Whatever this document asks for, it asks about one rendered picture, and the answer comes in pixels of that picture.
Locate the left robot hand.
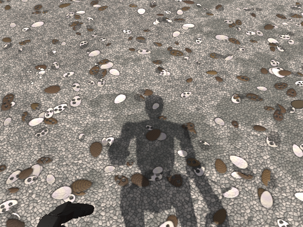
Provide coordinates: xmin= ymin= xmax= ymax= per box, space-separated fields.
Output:
xmin=37 ymin=201 xmax=95 ymax=227

